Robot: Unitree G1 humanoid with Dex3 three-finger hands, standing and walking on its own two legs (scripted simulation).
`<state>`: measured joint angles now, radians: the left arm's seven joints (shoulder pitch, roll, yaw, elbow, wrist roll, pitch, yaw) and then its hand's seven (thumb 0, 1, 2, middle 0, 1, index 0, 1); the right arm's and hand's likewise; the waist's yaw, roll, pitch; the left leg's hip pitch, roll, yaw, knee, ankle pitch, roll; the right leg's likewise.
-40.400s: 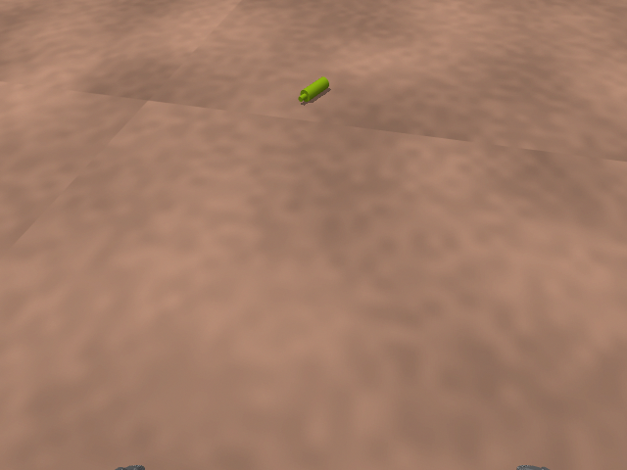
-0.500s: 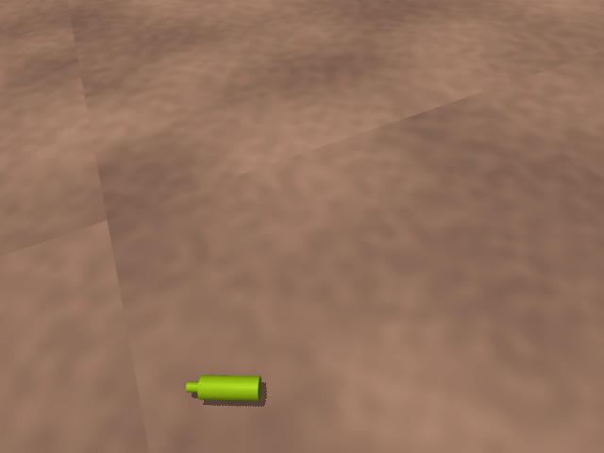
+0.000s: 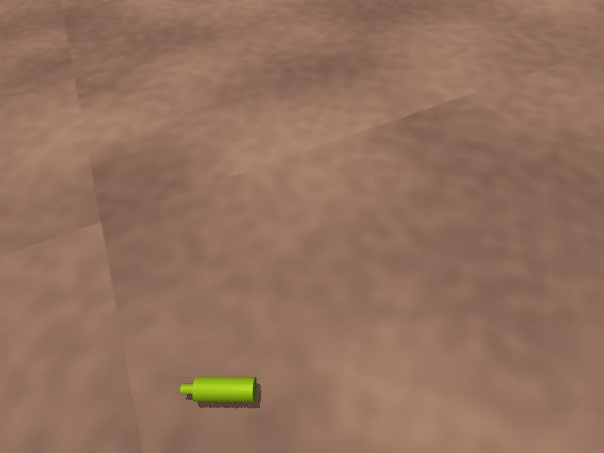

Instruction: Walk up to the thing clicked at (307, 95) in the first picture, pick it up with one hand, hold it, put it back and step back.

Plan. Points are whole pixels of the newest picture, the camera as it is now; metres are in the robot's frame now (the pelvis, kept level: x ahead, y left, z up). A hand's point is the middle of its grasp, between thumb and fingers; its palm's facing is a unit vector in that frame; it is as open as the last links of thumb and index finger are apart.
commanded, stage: stand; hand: left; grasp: from above
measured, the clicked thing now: (218, 389) +0.39 +0.32 -0.75
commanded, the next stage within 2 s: step back in 0.10 s
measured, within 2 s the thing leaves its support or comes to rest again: neither
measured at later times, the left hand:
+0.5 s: hand out of the picture +0.08 +0.32 -0.18, palm faces -0.06 -0.93 -0.36, open 7.4 cm
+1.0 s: hand out of the picture -0.05 +0.32 -0.16, palm faces -0.12 -0.90 -0.42, open 7.4 cm
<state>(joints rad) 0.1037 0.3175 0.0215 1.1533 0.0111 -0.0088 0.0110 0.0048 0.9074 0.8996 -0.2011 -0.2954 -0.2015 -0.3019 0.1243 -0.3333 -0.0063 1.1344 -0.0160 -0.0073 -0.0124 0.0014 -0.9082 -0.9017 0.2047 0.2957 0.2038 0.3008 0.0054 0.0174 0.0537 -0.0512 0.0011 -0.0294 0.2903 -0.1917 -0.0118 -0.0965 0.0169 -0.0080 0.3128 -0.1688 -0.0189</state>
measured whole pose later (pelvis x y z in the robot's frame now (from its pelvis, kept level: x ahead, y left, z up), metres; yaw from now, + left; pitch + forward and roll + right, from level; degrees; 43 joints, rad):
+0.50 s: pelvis -0.07 +0.06 -0.02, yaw -2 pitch -2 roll -1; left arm 0.02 0.41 0.06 0.89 0.01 0.07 0.03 0.00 0.91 0.90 -0.20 -0.30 -0.20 -0.30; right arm 0.13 -0.36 -0.05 0.96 -0.03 0.04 0.00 0.00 -0.91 -0.90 0.20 0.30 0.20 0.30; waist -0.01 -0.07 0.21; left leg -0.22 -0.05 -0.02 0.60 -0.34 0.05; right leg -0.43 0.05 0.15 0.84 -0.47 0.00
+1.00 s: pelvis -0.17 +0.06 -0.02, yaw -7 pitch -4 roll +1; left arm 0.17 0.36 0.07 0.85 0.04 0.05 -0.01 0.01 0.91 0.90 -0.20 -0.30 -0.20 -0.30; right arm 0.12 -0.37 -0.05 0.90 0.00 0.05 -0.02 0.00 -0.91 -0.90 0.21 0.30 0.21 0.30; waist 0.01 0.03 0.17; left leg -0.39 -0.05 -0.01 0.85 -0.46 0.01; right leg -0.25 0.05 0.05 0.64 -0.32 -0.05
